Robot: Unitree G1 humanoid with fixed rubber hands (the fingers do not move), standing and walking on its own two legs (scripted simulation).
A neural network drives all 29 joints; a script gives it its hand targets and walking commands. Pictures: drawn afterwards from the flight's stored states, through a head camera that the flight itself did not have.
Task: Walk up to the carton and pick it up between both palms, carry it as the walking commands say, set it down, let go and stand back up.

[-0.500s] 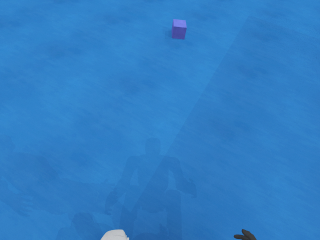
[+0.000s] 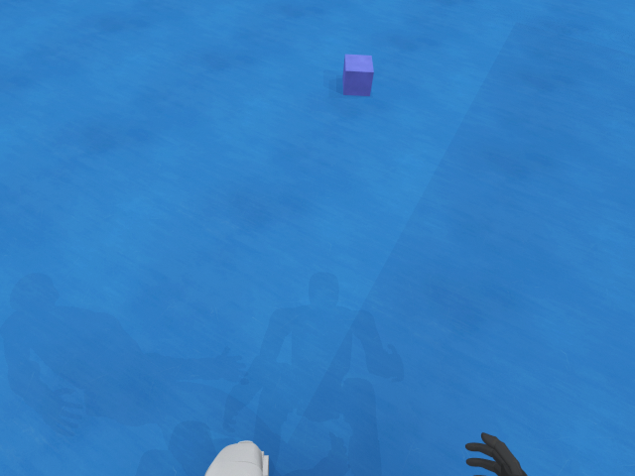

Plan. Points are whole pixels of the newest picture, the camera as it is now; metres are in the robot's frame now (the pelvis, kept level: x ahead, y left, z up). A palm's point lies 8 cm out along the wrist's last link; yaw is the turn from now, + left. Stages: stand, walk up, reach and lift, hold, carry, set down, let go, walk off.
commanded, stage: walk up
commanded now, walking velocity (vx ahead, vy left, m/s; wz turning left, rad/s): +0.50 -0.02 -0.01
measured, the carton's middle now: (357, 75) +2.18 -0.06 -0.69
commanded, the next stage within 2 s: none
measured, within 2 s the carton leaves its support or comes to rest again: neither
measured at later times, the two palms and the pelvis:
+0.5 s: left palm (210, 296) +0.38 +0.22 -0.12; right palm (518, 417) +0.24 -0.28 -0.14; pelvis +0.25 -0.03 -0.01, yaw +0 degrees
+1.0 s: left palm (216, 221) +0.55 +0.25 -0.13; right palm (472, 258) +0.51 -0.25 -0.12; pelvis +0.48 +0.00 +0.00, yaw -1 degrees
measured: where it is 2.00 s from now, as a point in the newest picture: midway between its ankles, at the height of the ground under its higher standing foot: (340, 257)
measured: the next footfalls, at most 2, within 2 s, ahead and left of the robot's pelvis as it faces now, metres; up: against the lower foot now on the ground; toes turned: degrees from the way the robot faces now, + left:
left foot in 0.06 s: +0.14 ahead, +0.14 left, +0.00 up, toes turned +8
right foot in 0.44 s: +0.34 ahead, -0.16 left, +0.00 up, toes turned -6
